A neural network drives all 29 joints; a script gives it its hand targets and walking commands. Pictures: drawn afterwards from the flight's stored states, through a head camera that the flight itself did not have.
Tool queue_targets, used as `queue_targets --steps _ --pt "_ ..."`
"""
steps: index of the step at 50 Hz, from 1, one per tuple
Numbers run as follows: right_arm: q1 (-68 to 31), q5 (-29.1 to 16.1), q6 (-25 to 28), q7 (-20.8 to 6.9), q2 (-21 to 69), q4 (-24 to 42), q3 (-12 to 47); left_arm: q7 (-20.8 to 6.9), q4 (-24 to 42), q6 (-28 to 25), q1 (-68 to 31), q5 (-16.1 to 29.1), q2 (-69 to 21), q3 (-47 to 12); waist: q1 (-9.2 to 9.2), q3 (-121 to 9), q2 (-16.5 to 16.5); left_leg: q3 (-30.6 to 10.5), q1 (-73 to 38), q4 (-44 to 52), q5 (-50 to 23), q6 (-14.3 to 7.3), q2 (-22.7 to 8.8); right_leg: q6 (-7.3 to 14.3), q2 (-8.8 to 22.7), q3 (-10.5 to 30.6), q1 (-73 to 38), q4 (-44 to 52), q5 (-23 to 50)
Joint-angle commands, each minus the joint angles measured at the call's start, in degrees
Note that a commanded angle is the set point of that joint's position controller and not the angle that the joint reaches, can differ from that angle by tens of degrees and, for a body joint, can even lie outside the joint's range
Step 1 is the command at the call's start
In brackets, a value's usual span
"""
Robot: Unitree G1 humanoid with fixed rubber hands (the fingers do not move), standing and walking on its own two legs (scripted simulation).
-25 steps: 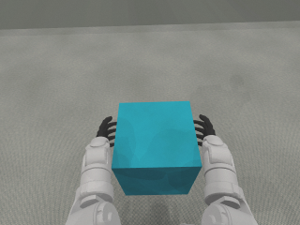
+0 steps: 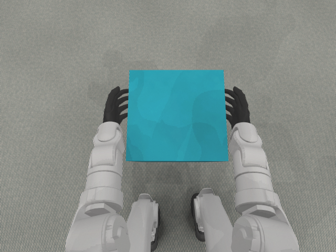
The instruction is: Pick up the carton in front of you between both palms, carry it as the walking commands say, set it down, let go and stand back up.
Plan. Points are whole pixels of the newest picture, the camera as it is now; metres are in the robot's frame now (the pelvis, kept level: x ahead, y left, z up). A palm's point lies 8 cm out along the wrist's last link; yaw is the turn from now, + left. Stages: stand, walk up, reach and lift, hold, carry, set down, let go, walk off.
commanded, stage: set down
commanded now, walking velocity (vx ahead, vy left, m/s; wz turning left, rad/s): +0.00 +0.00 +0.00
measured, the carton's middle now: (175, 124) +0.42 -0.01 -0.14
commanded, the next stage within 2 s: none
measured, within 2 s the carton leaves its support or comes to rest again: rests again in 1.84 s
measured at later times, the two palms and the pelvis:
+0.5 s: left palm (125, 120) +0.47 +0.14 -0.23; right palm (219, 123) +0.45 -0.16 -0.23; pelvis -0.03 -0.01 -0.13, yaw +0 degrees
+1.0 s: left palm (132, 121) +0.51 +0.15 -0.39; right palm (207, 124) +0.49 -0.15 -0.39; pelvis -0.04 +0.00 -0.24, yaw -1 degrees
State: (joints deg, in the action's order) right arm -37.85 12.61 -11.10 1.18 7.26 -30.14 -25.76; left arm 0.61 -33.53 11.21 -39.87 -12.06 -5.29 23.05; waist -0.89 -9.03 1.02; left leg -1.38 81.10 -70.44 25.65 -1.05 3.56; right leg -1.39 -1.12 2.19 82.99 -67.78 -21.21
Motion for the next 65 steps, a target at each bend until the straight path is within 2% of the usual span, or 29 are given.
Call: queue_targets --steps 1,7,19,34,49,50,54,60,63,65 --pt "-30.06 -2.32 -1.8 -11.99 47.69 -5.47 28.68 -10.93 -4.48 1.35 -28.58 2.46 -50.04 -28.3 -0.49 -41.22 1.29 -2.0 -16.76 5.5 -14.73 2.52 4.96 0.75 -7.57 -2.15 -19.37 -0.78 11.77" --pt "-36.4 -2.13 -2.92 -11.61 47.59 -7.59 26.09 -11.23 -7.13 2.18 -35.05 2.44 -48.36 -25.47 0.05 -45.08 0.52 -0.78 -9.8 -1.06 -13.58 2.39 5.71 0.36 -7.9 -2.65 -12.34 -7.01 10.75" --pt "-49.27 -5.56 -4.08 -8.12 47.56 -6.24 28.34 -12.02 -7.89 3.25 -48.03 6.94 -44.79 -27.26 0.5 -55.61 -0.55 2.14 2.74 -13.99 -11.18 2.5 6.51 -1.01 -8.48 -3.86 -7.96 -19.04 11.2" --pt "-62.21 -6.5 -4.89 -6.35 42.93 -7.89 24.96 -13.9 -12.64 4.24 -59.24 7.49 -38.17 -23.86 1.24 -52.79 -1.21 3.56 16.89 -25.6 -6.6 1.62 5.58 -1.21 -8.07 -4.77 -0.26 -30.73 8.72" --pt "-73.66 -12.72 -2.74 -6.68 35.69 -8.14 27.34 -13.16 -13.71 2.79 -69.57 13.04 -32.76 -29.28 -0.24 -51.27 1.62 2.91 15.74 -37.46 -10.62 1.88 3.78 -0.44 -6.41 -6.57 5.61 -43.91 10.64" --pt "-72.35 -13.24 -2.64 -6.79 36.22 -8.89 27.35 -13.0 -12.84 2.56 -70.59 13.58 -32.49 -29.82 0.26 -50.97 2.03 3.08 15.68 -37.95 -10.64 2.0 3.77 -0.34 -6.38 -6.46 5.58 -44.45 10.84" --pt "-68.95 -14.4 -2.65 -8.03 38.54 -13.81 25.23 -12.52 -11.41 1.55 -72.52 14.7 -32.21 -31.84 0.07 -51.39 5.2 2.52 11.99 -40.38 -16.59 2.22 3.25 -0.07 -6.34 -6.55 9.72 -47.47 14.51" --pt "-67.22 -15.63 -2.63 -9.64 39.68 -14.88 24.81 -12.03 -10.23 1.48 -70.88 16.19 -35.14 -34.22 -0.69 -51.9 7.55 1.06 5.43 -42.86 -24.97 2.67 3.11 -0.24 -6.3 -7.27 17.59 -49.27 15.64" --pt "-67.52 -15.68 -2.27 -9.98 39.02 -15.22 24.14 -11.84 -11.39 1.16 -70.42 15.96 -35.06 -33.49 -1.15 -48.56 7.31 0.59 6.21 -43.41 -24.76 2.41 3.2 -0.31 -6.27 -7.38 20.92 -49.74 14.36" --pt "-68.02 -15.55 -1.91 -9.98 38.29 -15.65 23.52 -11.73 -12.28 0.76 -70.85 15.6 -34.44 -32.66 -1.08 -45.78 6.72 0.76 9.37 -43.44 -21.8 2.14 3.35 -0.17 -6.17 -7.19 20.92 -50.04 13.42"
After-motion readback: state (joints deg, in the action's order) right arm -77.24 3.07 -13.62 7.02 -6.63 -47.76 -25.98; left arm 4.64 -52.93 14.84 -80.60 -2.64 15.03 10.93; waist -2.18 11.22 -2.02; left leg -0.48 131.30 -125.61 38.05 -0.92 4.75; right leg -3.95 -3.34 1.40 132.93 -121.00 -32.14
